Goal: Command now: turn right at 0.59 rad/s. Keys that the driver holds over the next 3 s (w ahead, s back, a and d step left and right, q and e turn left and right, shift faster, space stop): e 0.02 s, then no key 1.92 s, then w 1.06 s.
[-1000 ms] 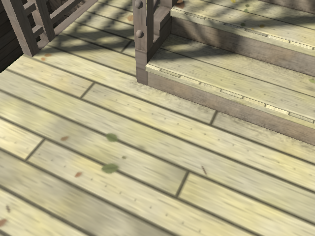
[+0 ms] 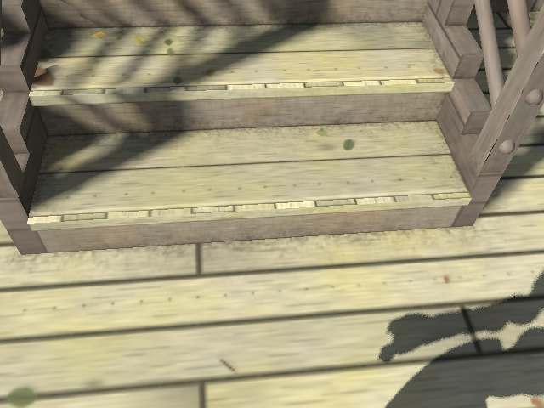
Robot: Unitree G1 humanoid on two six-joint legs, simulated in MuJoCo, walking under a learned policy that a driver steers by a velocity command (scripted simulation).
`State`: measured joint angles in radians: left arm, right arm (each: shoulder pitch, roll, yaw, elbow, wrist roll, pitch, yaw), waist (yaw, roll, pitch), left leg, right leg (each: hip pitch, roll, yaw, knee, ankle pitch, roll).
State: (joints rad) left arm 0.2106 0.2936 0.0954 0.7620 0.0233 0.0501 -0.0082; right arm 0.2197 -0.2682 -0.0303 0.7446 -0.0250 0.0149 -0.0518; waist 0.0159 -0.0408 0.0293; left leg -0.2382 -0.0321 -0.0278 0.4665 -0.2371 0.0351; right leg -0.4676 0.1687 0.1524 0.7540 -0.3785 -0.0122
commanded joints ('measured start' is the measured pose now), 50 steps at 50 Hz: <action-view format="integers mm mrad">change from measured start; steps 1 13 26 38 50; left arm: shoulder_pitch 63 -49 -80 -28 37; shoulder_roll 121 46 60 46 30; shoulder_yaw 35 -30 -77 -69 -82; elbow -37 -56 33 186 303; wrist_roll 12 -24 -14 -16 -15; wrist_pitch -5 18 -54 -54 -51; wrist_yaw -8 -8 40 34 43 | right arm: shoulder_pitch -102 53 87 55 65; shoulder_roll -117 -163 -55 -72 -48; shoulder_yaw -25 -45 -10 -7 7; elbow -98 -30 68 196 298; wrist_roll -1 -1 14 12 13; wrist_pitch -18 -16 15 -16 -13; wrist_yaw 5 35 36 29 23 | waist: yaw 56 -56 -46 -25 -23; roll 135 248 -88 59 44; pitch -18 -69 -59 2 25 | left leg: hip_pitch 9 178 60 105 100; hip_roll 275 259 46 123 123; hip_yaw -198 -85 35 -50 -57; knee -204 -60 7 -132 -142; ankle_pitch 250 609 -41 146 109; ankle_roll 141 175 -52 -21 -5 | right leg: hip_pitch -58 138 354 309 287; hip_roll -55 -90 -324 -231 -230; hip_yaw -37 -162 20 -14 -24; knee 364 -76 -400 -428 -442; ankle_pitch -37 -104 634 269 248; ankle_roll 25 38 -121 -43 -30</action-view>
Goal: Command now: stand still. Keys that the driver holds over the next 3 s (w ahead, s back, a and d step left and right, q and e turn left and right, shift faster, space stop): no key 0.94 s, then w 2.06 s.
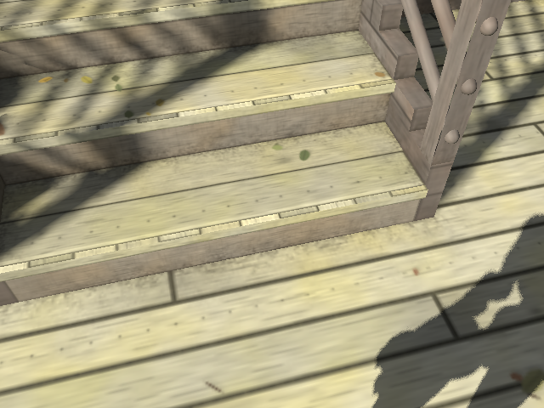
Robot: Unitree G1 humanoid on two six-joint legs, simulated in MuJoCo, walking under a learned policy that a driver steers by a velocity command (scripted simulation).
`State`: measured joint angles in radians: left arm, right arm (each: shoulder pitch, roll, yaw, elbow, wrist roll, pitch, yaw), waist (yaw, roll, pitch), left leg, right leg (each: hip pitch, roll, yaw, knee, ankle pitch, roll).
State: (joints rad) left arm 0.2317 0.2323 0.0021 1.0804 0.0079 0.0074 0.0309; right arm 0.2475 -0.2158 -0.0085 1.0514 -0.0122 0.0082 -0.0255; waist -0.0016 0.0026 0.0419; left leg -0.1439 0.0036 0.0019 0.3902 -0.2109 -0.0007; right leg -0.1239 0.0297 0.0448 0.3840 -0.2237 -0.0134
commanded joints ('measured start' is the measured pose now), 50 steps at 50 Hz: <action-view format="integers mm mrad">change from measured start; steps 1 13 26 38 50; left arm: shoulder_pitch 22 69 101 127 157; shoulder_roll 89 52 18 -2 -3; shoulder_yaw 10 0 -3 -3 7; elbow -8 48 73 81 77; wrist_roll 0 1 1 1 6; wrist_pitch -8 -9 -11 -12 -7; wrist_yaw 4 10 14 16 15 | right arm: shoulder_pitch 38 57 89 112 134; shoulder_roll -98 -64 -36 -17 -31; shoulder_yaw -14 -3 1 1 -12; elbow -3 52 80 91 89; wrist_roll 0 2 2 1 -1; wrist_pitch -7 -9 -11 -12 -4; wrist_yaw -4 -8 -13 -16 -15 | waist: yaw -5 -1 -1 -2 -3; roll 1 5 0 -1 15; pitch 14 24 29 35 39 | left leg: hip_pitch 3 -19 -30 -34 -60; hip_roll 87 81 77 75 40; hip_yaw -87 -88 -88 -88 -88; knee -66 -66 -60 -55 -53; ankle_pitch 82 76 77 80 -255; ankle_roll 32 35 37 38 62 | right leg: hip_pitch -57 -59 -64 -69 -102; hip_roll -91 -94 -95 -96 -47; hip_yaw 83 74 68 65 38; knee -72 -62 -53 -48 -16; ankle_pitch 93 99 101 102 -201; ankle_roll -28 -23 -20 -19 -39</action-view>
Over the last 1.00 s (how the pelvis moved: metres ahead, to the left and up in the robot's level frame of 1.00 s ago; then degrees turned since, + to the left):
-0.01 0.00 0.01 -7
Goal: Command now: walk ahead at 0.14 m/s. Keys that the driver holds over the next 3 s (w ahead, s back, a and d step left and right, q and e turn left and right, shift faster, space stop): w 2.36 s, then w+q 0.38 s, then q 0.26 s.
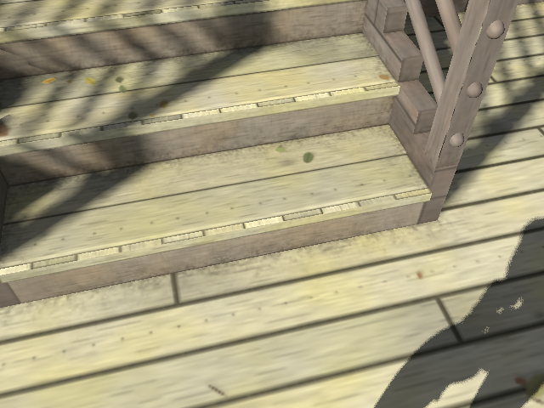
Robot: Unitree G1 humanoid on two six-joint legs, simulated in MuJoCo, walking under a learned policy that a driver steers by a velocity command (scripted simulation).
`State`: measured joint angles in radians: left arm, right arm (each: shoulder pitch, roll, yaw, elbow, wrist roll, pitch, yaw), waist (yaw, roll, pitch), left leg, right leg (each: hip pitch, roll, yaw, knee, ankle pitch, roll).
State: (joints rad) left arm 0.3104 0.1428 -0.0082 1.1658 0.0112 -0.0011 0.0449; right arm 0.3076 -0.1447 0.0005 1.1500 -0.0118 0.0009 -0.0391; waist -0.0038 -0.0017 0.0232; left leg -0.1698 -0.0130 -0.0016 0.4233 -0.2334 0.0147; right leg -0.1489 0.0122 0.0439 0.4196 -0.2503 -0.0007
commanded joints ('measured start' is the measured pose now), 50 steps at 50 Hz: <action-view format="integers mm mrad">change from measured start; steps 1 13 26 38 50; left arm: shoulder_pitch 76 425 276 128 -332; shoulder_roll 92 191 121 72 70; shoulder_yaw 22 76 29 50 40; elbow -20 -5 -53 -139 -302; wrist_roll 7 10 8 31 8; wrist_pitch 5 -68 -116 -77 -57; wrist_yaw -2 -26 -18 -61 -78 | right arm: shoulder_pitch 76 -133 -351 -35 217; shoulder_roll -114 -99 -69 -93 -135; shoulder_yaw -28 -52 -36 -56 -41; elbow -18 -180 -290 -150 -83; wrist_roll -3 -29 -6 0 3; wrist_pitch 8 -48 -47 -103 -125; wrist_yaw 1 36 72 47 32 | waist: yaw -3 149 33 39 -48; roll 29 -216 -132 9 61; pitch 84 180 127 44 79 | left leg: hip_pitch -67 -672 -378 -42 142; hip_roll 54 -4 -5 241 166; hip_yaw -100 37 154 -243 -19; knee -84 523 227 -286 -288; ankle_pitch -388 -286 100 43 506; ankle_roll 67 71 65 210 154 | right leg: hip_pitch -123 268 120 -337 -457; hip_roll -14 -371 -186 -110 -68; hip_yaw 36 567 37 6 -139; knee -26 -306 -259 777 227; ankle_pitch -315 -427 614 2 290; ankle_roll -68 -220 -173 -88 -37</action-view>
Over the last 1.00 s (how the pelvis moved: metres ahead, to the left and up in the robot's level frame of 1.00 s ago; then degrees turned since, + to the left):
0.01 0.01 0.00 0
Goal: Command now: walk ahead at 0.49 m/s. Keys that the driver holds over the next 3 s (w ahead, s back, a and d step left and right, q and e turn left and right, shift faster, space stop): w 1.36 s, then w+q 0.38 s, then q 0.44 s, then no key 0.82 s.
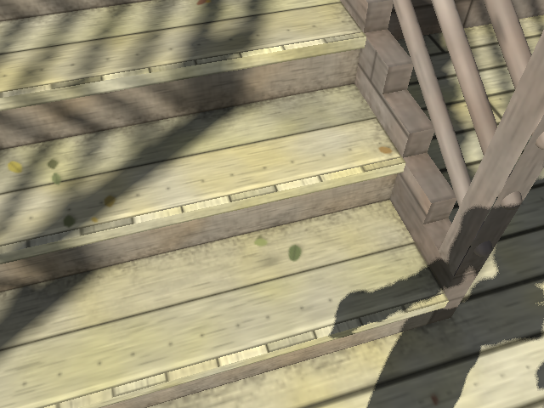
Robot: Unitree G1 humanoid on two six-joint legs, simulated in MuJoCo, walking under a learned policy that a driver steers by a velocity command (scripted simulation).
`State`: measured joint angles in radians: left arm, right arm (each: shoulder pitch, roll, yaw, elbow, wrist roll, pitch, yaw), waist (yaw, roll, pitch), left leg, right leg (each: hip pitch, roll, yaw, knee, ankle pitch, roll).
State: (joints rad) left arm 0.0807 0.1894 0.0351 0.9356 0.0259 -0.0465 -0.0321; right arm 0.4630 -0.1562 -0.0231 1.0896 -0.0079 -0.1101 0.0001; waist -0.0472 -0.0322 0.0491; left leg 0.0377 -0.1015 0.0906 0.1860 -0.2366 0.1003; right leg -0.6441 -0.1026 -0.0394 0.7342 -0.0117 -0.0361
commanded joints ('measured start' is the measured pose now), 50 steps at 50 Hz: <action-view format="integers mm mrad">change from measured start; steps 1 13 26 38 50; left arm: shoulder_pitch -124 142 398 533 299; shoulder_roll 22 78 82 87 -75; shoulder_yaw -5 33 21 -1 -16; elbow -81 30 113 223 -125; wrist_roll -8 -15 12 8 64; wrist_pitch -12 -52 -53 -82 -17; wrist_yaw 3 24 60 63 19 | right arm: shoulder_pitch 75 -76 -307 -920 -271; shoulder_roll -127 -96 -61 67 12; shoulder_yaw -17 -20 -12 70 -14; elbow -17 -69 -158 -615 -171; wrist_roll -2 -3 -32 -4 -14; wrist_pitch -14 17 69 56 56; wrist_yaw -9 -12 -19 -55 -7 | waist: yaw -7 54 71 123 157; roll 91 17 -67 24 119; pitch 50 -54 -30 202 -113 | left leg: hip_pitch -37 -556 -687 -1662 -545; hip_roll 265 163 187 216 298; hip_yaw -111 -136 -15 -94 -605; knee -40 1035 878 1697 315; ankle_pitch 525 -68 -40 -693 -242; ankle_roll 72 -14 -58 60 48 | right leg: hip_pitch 51 548 596 724 -150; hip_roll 54 -173 -158 -208 111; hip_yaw -53 292 173 89 161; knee -125 -544 -539 -701 1115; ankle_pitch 44 24 101 -189 -60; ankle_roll -8 -219 -229 -73 -55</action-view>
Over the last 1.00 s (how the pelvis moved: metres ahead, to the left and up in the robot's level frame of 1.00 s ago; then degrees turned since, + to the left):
0.44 0.00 0.00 -1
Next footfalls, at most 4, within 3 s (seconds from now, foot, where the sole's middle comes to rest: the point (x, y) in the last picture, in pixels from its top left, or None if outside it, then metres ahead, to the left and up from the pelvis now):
0.16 right None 0.27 -0.10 -0.78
0.86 left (186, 304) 0.67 0.19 -0.62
1.46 right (248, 155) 0.99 0.04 -0.45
2.02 left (142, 35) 1.26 0.30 -0.29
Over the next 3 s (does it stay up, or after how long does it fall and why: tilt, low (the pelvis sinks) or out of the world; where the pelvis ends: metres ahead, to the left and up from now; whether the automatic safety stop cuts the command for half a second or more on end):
stays up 1.37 0.16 0.52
